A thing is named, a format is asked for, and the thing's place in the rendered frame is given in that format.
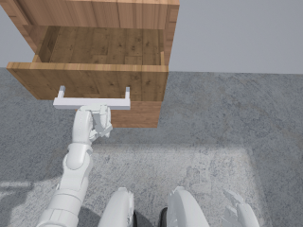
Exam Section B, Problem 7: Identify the robot left thigh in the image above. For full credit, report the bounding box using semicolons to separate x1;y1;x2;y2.
98;190;134;227

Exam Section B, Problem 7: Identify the left robot hand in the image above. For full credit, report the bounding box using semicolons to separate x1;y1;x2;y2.
72;102;113;146

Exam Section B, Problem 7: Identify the right robot shin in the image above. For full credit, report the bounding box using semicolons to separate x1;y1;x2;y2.
166;186;185;227

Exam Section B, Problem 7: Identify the drawer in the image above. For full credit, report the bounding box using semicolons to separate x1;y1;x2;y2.
6;26;169;102

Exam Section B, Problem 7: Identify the right robot hand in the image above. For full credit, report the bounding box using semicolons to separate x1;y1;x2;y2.
222;188;259;227

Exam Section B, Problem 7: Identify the cabinet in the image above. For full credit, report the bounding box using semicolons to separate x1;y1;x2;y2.
0;0;180;128

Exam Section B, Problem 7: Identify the handle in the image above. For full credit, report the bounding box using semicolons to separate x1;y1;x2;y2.
53;85;131;110

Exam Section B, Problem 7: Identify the robot left forearm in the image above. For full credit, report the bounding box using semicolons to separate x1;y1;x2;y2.
35;142;93;227

